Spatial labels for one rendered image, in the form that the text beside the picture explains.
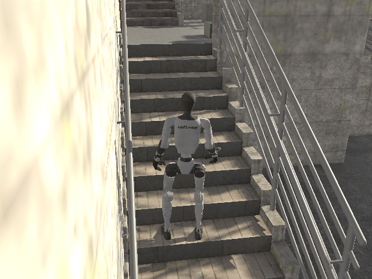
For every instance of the stairs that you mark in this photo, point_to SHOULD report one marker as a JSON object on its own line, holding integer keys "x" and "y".
{"x": 151, "y": 14}
{"x": 236, "y": 243}

